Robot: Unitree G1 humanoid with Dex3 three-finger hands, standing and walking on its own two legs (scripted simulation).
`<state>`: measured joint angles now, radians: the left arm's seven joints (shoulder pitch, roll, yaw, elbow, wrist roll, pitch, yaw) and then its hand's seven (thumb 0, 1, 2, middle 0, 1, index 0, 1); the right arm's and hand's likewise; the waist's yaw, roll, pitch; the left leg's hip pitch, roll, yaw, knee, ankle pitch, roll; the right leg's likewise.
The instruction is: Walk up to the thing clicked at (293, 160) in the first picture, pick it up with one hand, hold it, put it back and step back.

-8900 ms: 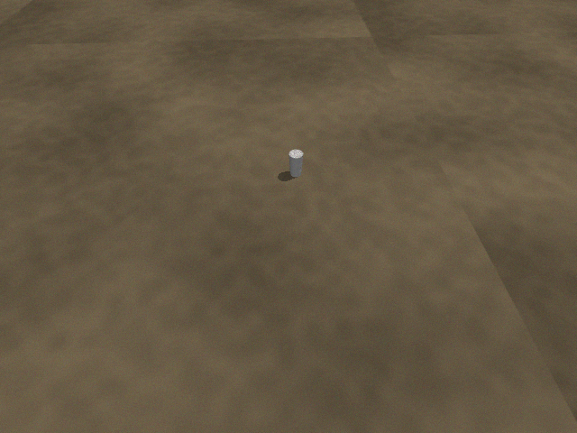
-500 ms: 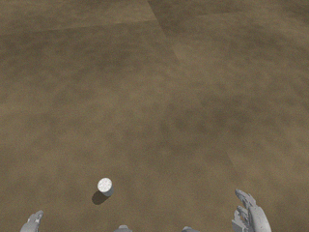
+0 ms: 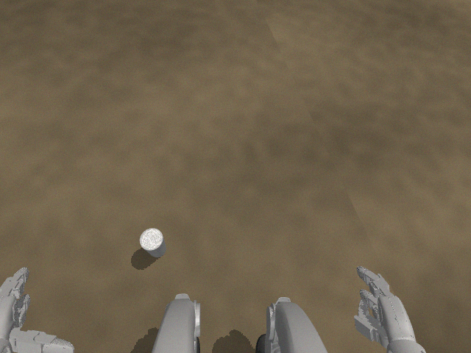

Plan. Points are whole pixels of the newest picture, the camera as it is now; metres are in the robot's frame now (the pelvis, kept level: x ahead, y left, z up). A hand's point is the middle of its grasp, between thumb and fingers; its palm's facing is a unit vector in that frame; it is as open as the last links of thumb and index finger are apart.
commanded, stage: go down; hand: left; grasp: from the side
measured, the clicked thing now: (154, 244) +0.45 +0.26 -0.57
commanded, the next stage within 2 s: approach in 1.68 s
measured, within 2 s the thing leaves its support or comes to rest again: neither
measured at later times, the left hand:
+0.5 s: hand (46, 266) +0.30 +0.39 -0.18, palm faces +0.24 -0.95 -0.18, open 16.9 cm
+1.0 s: hand (48, 255) +0.33 +0.42 -0.23, palm faces +0.23 -0.97 -0.10, open 17.4 cm
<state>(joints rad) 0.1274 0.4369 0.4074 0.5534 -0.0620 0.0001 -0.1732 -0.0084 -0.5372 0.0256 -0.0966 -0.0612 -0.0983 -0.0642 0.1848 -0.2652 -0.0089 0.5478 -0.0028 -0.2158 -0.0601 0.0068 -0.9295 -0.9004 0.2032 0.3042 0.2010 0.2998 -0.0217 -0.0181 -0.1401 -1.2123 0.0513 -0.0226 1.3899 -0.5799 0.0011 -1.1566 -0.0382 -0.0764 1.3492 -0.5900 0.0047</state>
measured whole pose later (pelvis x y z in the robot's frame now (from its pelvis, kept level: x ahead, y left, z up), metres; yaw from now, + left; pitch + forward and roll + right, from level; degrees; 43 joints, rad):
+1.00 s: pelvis -0.06 +0.00 -0.22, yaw -6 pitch +33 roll -7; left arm -0.53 0.89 0.86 1.10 -0.21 -0.40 -0.68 -0.01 -0.51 0.04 -0.05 -0.03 -0.05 -0.04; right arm 0.09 -0.35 0.09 0.69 -0.05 -0.19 -0.05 0.00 -0.92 -0.90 0.20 0.30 0.20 0.30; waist -0.05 -0.04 -0.09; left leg -2.07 0.07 -0.09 2.16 -0.68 0.02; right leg -1.98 -0.03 -0.10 2.09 -0.68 0.00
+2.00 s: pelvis -0.07 +0.01 -0.28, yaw -8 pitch +29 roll -10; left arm -0.62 1.06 0.94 1.26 -0.28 -0.48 -0.73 -0.01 -0.59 0.04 -0.08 -0.05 -0.05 -0.08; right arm 0.06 -0.39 0.19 0.66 -0.08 -0.19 -0.04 0.00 -0.92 -0.90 0.20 0.30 0.20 0.30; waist -0.09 -0.09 0.00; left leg -2.20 0.07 -0.15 2.35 -0.68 0.03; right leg -2.09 -0.02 -0.13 2.24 -0.67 0.01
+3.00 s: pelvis -0.08 +0.02 -0.35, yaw -16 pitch +10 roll -17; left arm -0.58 0.92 0.69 1.49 -0.19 -1.05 -0.17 -0.02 -0.61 0.08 -0.06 -0.12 -0.08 -0.11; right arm -0.17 -0.40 0.52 0.55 -0.35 0.01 0.10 0.00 -0.93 -0.90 0.21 0.30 0.20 0.30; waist -0.21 -0.29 0.32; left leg -2.22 0.08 -0.36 2.68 -0.71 0.03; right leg -2.04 0.06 -0.27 2.42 -0.61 0.06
